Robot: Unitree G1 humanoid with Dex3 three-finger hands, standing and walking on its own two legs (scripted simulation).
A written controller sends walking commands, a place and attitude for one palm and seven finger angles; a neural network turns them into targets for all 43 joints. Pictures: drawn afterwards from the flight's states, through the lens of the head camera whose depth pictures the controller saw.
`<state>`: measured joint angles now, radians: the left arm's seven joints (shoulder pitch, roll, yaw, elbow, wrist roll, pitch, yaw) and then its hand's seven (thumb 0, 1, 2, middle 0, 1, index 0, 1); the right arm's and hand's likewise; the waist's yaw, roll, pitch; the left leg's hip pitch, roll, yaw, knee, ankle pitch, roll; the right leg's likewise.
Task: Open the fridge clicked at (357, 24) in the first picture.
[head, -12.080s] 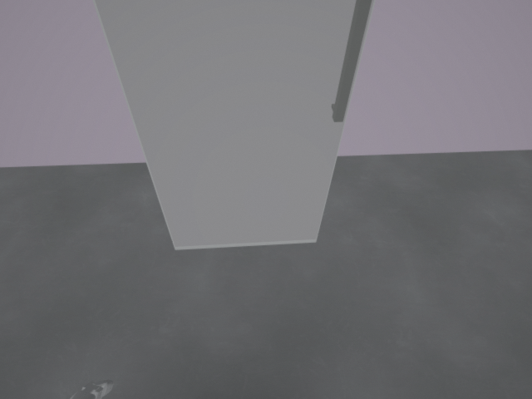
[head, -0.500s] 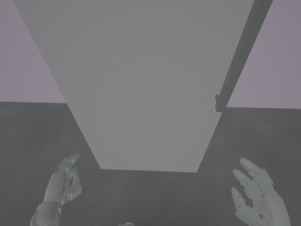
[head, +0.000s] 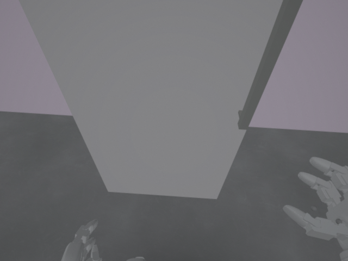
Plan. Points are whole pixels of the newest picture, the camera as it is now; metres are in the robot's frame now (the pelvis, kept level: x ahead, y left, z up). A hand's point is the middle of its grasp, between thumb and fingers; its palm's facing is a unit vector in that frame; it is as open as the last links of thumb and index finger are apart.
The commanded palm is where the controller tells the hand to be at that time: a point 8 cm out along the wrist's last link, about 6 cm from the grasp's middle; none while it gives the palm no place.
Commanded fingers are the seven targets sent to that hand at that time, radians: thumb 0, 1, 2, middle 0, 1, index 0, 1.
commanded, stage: raise the hand to about handle height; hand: right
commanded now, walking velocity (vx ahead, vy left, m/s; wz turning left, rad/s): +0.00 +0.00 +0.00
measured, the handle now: (265, 58) +0.53 -0.17 +0.23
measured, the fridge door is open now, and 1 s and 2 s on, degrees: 0 0 0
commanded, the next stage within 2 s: move the hooked fingers beside the handle in 1.22 s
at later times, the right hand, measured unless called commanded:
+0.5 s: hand (345, 166) +0.27 -0.27 +0.18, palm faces +0.11 +0.99 -0.08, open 13.8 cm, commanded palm +0.24 -0.31 +0.19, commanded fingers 0.00 0.50 -0.30 0.30 1.20 0.30 1.20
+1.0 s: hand out of the picture +0.30 -0.27 +0.21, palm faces +0.10 +0.99 -0.03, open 14.0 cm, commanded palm +0.26 -0.31 +0.23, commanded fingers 0.00 0.50 -0.30 0.30 1.20 0.30 1.20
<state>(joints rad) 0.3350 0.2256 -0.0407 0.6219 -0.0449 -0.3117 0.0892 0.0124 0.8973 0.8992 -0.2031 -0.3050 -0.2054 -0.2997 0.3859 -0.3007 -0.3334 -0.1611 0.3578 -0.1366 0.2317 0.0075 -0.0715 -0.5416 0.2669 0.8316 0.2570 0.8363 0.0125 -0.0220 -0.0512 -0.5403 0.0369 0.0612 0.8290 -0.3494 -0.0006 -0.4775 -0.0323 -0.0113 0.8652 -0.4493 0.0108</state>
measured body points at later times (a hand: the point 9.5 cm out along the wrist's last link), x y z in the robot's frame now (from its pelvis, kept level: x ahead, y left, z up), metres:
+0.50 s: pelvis +0.03 +0.00 +0.03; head +0.01 +0.01 +0.48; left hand +0.24 +0.21 -0.02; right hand +0.26 -0.32 +0.18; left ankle +0.05 +0.12 -0.70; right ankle +0.00 -0.12 -0.70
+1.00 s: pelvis +0.02 +0.01 +0.04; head +0.00 +0.02 +0.49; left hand +0.21 +0.25 -0.03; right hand +0.29 -0.32 +0.22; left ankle +0.05 +0.12 -0.70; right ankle +0.00 -0.12 -0.70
